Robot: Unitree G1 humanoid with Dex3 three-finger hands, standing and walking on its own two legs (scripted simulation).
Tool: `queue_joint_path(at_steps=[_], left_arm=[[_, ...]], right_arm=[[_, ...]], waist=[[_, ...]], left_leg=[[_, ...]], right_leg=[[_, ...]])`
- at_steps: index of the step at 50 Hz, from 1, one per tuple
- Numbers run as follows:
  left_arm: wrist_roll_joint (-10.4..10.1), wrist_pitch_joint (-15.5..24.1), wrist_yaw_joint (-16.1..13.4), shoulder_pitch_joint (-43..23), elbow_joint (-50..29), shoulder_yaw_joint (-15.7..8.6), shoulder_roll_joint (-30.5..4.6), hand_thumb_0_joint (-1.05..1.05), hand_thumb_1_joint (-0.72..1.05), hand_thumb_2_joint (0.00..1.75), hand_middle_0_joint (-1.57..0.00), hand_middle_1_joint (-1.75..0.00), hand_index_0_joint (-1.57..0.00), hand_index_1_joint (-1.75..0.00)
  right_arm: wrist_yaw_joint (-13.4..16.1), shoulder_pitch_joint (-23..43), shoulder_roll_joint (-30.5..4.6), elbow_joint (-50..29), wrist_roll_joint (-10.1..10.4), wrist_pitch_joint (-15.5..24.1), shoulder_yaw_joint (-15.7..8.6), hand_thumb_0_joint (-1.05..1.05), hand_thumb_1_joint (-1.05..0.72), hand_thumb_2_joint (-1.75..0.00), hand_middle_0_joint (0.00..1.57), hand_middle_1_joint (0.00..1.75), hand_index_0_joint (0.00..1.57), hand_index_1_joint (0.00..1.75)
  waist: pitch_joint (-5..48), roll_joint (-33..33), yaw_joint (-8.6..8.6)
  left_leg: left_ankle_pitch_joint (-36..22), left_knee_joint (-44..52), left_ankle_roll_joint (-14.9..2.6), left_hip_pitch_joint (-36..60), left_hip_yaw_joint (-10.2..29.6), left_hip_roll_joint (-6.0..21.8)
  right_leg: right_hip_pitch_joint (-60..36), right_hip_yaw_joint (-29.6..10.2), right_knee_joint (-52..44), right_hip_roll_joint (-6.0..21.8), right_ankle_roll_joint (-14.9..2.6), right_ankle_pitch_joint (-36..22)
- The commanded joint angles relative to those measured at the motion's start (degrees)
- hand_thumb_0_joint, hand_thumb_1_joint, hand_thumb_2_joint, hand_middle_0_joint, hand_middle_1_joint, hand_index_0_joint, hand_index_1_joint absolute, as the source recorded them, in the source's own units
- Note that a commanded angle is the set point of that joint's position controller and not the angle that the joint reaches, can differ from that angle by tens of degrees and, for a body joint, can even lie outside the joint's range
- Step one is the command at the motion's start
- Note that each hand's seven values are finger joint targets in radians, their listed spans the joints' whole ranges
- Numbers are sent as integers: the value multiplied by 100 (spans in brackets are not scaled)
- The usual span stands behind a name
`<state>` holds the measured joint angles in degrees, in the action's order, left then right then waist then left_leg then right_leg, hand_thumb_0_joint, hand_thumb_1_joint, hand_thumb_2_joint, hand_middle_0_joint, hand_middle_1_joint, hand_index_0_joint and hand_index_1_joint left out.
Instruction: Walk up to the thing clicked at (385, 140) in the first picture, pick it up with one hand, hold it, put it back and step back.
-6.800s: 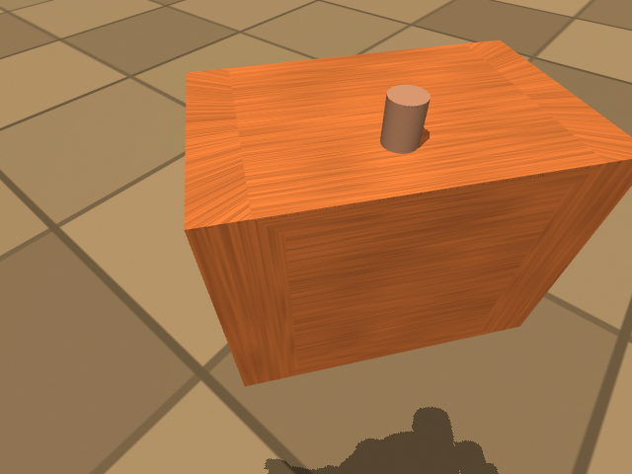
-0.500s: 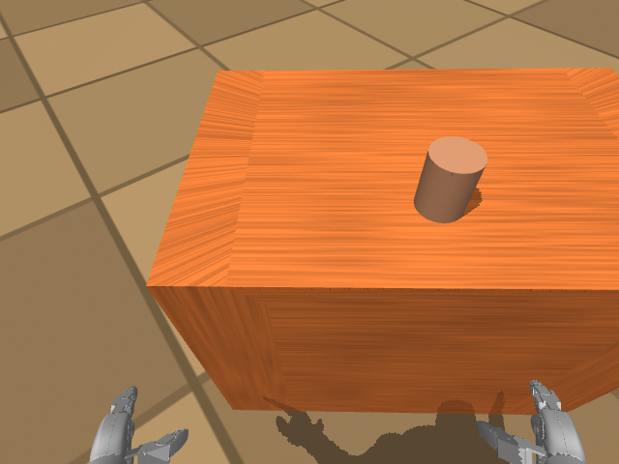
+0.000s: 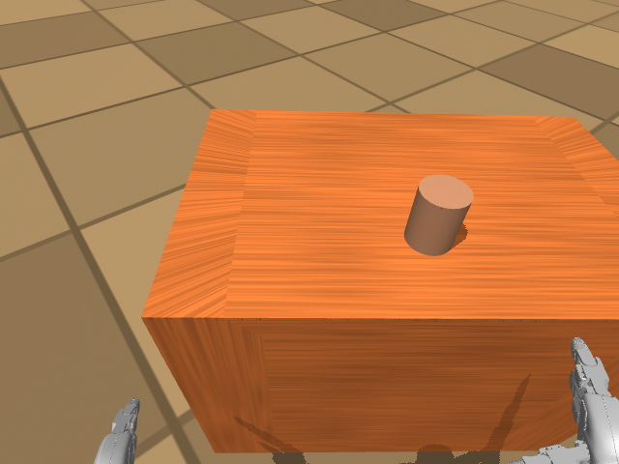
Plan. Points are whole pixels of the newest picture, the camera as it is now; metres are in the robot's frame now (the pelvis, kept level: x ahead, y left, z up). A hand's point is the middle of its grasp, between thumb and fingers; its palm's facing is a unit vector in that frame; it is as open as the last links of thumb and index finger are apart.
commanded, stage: rise first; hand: right
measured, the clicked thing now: (436, 215) +0.51 -0.22 +0.03
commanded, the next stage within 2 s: go down in 1.12 s
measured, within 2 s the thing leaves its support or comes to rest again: neither
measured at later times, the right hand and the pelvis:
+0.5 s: hand (584, 416) +0.16 -0.25 +0.09, palm faces +0.33 +0.86 -0.39, open 17.5 cm; pelvis -0.02 +0.00 +0.00, yaw -1 degrees
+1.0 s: hand (612, 403) +0.16 -0.25 +0.13, palm faces +0.35 +0.84 -0.41, open 17.4 cm; pelvis -0.03 +0.00 +0.00, yaw +0 degrees
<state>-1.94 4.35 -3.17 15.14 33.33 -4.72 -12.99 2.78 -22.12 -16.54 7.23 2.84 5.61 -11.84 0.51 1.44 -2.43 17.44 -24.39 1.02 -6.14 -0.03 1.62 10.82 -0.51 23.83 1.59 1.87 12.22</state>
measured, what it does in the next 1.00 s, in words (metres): stands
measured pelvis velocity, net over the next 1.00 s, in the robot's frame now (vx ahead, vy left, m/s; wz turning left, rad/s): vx -0.03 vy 0.00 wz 0.00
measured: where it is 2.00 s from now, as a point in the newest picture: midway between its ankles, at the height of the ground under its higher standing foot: outside the picture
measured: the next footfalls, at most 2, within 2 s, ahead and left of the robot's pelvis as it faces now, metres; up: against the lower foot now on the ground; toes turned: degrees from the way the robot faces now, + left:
none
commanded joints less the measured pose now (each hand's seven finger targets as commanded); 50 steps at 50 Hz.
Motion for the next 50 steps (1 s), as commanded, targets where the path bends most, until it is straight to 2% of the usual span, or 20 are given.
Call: queue_joint_path(at_steps=[1,3,4,6,9,13,14,19,22,23,26,29,32,34,38,41,44,46,48,50], left_arm=[[49,231,-53,-596,-686,-676,-1037,0,-56,3,-6,-5,-6,-6],[58,274,-58,-680,-874,-649,-984,0,-56,3,-6,-5,-6,-6],[63,277,-35,-757,-901,-406,-758,0,-56,4,-6,-5,-6,-5],[66,299,-37,-802,-1092,-241,-555,0,-56,4,-6,-5,-6,-6],[93,286,-95,-386,-1257,-536,-872,0,-57,5,-6,-5,-5,-6],[83,231,-35,-215,-653,-590,-743,0,-57,5,-6,-5,-5,-6],[76,235,-33,-272,-582,-826,-922,0,-56,4,-6,-5,-5,-5],[54,361,92,-578,-680,-350,-397,0,-56,4,-6,-5,-5,-6],[76,428,17,-695,-1121,-508,-705,0,-57,4,-6,-5,-5,-6],[92,433,-20,-588,-1230,-752,-953,0,-57,4,-6,-5,-5,-6],[102,421,-36,-377,-856,-916,-1032,0,-57,5,-6,-5,-5,-6],[72,479,29,-483,-941,-765,-777,0,-57,5,-6,-5,-5,-6],[42,489,98,-397,-721,-401,-382,0,-57,4,-6,-5,-5,-5],[68,529,82,-485,-768,-617,-628,0,-57,5,-6,-5,-5,-6],[87,585,39,-627,-818,-670,-688,0,-57,5,-6,-5,-5,-6],[101,606,11,-520,-857,-868,-905,0,-57,6,-6,-5,-5,-6],[78,581,54,-419,-834,-633,-611,0,-57,7,-6,-6,-5,-6],[70,559,59,-390,-749,-743,-681,0,-57,7,-6,-6,-5,-7],[51,559,109,-548,-706,-535,-483,0,-57,7,-6,-6,-5,-7],[50,548,101,-472,-624,-604,-516,0,-57,8,-6,-6,-5,-7]], right_arm=[[52,301,-1216,-1425,31,393,-858,0,55,-4,4,5,4,5],[47,148,-1123,-1716,22,453,-794,0,56,-4,4,5,4,5],[28,110,-1007,-1914,15,512,-623,0,56,-4,4,5,4,5],[49,219,-1036,-2180,4,623,-670,0,54,-4,4,5,4,5],[68,69,-1242,-2102,-26,687,-959,0,53,-4,4,5,4,5],[16,-169,-1206,-2292,-2,763,-1062,0,56,-4,4,5,4,5],[3,-148,-1232,-2263,12,757,-1128,0,57,-3,4,5,4,5],[-86,21,-970,-2986,13,962,-842,0,55,-3,4,5,5,5],[-47,95,-1198,-3004,17,1067,-1046,0,53,-4,5,5,5,5],[-34,6,-1289,-2991,21,1081,-1182,0,53,-4,5,5,5,5],[-31,-110,-1285,-2824,36,1109,-1273,0,54,-4,5,5,5,5],[-72,-164,-1127,-3013,35,1169,-1186,0,56,-3,4,5,5,5],[-116,-47,-1038,-3118,52,1271,-1031,0,56,-3,4,5,5,5],[-114,43,-1136,-3201,43,1317,-1103,0,55,-4,5,5,5,5],[-101,162,-1146,-3238,44,1412,-1201,0,56,-4,5,6,5,6],[-75,60,-1377,-3154,56,1430,-1466,0,55,-4,5,6,5,6],[-99,-102,-1192,-3199,61,1487,-1327,0,53,-5,5,6,5,6],[-116,-177,-1132,-3266,60,1482,-1244,0,52,-5,5,6,5,6],[-157,-106,-988,-3373,75,1501,-1140,0,53,-5,5,6,5,6],[-152,-44,-1121,-3431,90,1511,-1290,0,53,-5,5,6,5,6]], waist=[[271,-31,50],[384,-132,9],[408,-148,-25],[501,-334,-38],[470,-441,1],[54,158,-104],[26,167,-14],[33,190,-14],[236,-182,20],[251,-258,36],[24,-37,-28],[-51,71,-70],[-262,134,-55],[-117,28,-16],[2,68,-12],[51,-48,-25],[125,-59,-109],[97,76,-71],[-14,72,-122],[-58,77,-82]], left_leg=[[-1833,354,32,-322,-281,-119],[-1911,345,39,-250,-284,-106],[-2018,327,55,-215,-271,-92],[-2109,326,81,-69,-255,-72],[-2066,337,103,-81,-262,-66],[-1603,378,7,-278,-287,-77],[-1436,408,-17,-327,-302,-96],[-1056,433,-91,-376,-352,-159],[-1140,464,-30,-268,-314,-135],[-1230,451,-14,-280,-313,-124],[-1020,459,-41,-364,-330,-117],[-679,484,-101,-388,-369,-151],[-441,540,-116,-505,-363,-175],[-519,533,-94,-471,-345,-154],[-431,529,-101,-491,-335,-153],[-512,543,-76,-425,-322,-119],[-867,478,-70,-298,-320,-107],[-960,425,-87,-335,-347,-148],[-859,423,-98,-385,-372,-176],[-788,481,-72,-424,-343,-148]], right_leg=[[-514,345,-141,-163,-258,-1437],[-618,332,-126,-161,-273,-1512],[-641,338,-106,-171,-279,-1572],[-651,335,-51,-180,-295,-1632],[-712,345,-97,-193,-290,-1580],[-507,370,-226,-209,-245,-1277],[-495,368,-253,-198,-242,-1142],[-443,318,-310,-154,-225,-829],[-519,328,-243,-185,-249,-890],[-569,321,-235,-185,-262,-963],[-528,305,-284,-206,-239,-801],[-465,303,-385,-180,-227,-530],[-334,323,-423,-181,-232,-293],[-364,319,-383,-187,-234,-372],[-468,293,-393,-188,-227,-305],[-502,298,-344,-213,-245,-398],[-532,312,-285,-216,-248,-736],[-519,303,-321,-185,-232,-813],[-436,295,-351,-169,-217,-734],[-395,325,-328,-203,-235,-631]])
